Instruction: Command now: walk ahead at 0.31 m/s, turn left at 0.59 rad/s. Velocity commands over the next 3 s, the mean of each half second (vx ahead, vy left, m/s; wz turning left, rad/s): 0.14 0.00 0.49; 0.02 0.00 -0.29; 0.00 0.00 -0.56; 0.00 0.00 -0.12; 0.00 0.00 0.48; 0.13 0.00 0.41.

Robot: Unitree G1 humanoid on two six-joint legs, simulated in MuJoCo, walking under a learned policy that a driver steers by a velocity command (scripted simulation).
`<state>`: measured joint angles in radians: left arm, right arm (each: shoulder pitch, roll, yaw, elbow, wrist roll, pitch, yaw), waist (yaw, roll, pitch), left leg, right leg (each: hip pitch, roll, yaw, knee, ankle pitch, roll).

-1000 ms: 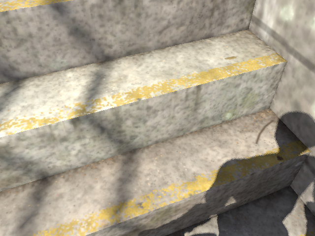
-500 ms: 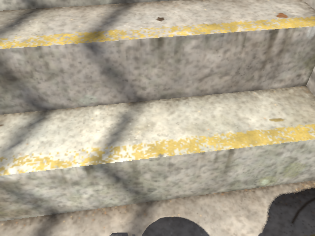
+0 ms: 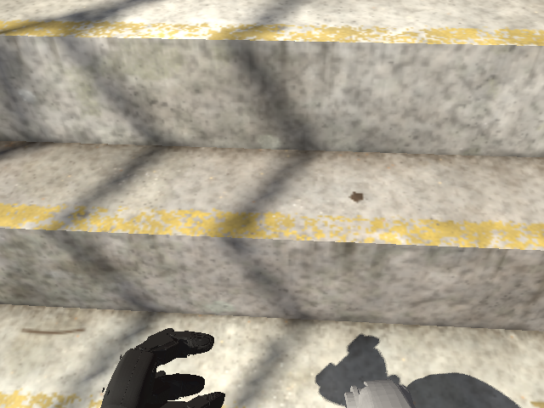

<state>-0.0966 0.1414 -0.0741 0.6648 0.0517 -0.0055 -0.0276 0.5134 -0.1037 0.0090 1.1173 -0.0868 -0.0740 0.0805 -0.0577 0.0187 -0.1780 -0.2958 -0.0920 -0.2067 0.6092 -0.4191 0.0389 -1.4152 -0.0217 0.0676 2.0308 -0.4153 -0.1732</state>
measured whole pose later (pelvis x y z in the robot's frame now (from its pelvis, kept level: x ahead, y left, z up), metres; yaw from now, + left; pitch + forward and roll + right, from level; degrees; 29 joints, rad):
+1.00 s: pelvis +0.17 -0.04 +0.22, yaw +4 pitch +5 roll +1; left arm 0.28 0.19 0.03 0.77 0.03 -0.10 -0.06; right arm -0.02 -0.25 -0.09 0.67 -0.03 -0.03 -0.03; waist 0.03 0.01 -0.10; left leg -0.56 0.03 0.04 1.10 -0.51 -0.01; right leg -0.35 0.02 0.08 0.62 -0.35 -0.03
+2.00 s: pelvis +0.19 -0.05 +0.22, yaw -14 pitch +5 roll -1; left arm 0.16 0.17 0.02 0.73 0.03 -0.02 -0.01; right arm 0.19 -0.18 -0.01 0.80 -0.01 -0.08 0.03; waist 0.00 0.02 -0.08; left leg -0.41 0.10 0.08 0.76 -0.36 0.02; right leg -0.38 -0.02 -0.12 0.59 -0.30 -0.05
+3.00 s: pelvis +0.25 -0.04 +0.22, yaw +14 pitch +10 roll +0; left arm 0.53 0.15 0.00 0.97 0.09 -0.04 -0.08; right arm 0.18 -0.20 -0.03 0.80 -0.02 0.02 0.03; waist 0.07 0.01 -0.21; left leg -1.06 -0.15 -0.17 2.11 -0.31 0.22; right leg -0.25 0.05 -0.02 0.48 -0.40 -0.07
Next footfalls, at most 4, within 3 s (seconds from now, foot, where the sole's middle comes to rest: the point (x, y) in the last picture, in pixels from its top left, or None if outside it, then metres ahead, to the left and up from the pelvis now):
0.06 right None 0.20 -0.16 -0.55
0.56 left None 0.21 0.11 -0.55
1.22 left None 0.23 0.08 -0.55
1.72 right None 0.20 -0.16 -0.55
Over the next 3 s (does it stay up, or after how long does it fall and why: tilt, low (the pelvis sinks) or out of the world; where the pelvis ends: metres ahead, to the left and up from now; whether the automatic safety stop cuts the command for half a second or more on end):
stays up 0.25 -0.04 0.22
